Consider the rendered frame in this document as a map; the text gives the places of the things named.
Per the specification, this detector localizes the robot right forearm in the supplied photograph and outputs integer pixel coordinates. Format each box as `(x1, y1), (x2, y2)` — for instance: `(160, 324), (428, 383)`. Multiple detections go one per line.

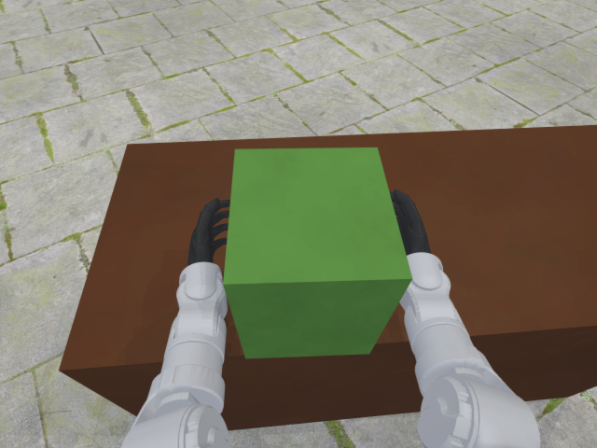
(400, 252), (540, 437)

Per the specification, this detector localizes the carton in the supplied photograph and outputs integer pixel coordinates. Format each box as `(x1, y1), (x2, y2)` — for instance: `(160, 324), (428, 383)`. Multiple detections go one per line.
(223, 147), (412, 358)

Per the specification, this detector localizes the robot right hand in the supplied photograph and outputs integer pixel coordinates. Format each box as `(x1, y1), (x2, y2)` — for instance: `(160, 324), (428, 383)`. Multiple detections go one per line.
(389, 189), (431, 255)

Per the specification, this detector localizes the robot left upper arm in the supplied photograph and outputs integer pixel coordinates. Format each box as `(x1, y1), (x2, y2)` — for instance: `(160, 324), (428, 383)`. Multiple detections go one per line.
(121, 403), (231, 448)

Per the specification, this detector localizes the robot left hand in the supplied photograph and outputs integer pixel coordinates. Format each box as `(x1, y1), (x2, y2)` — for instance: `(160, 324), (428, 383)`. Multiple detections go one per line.
(187, 198), (230, 266)

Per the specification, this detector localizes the robot right upper arm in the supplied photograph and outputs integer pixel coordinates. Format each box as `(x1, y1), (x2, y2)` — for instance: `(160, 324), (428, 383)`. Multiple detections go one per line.
(417, 374), (540, 448)

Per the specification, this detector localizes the robot left forearm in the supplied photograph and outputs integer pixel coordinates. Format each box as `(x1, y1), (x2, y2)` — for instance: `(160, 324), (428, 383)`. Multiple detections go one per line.
(121, 262), (228, 446)

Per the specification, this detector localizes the pedestal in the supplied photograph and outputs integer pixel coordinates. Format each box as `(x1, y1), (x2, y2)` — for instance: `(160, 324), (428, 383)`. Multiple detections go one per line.
(59, 125), (597, 430)

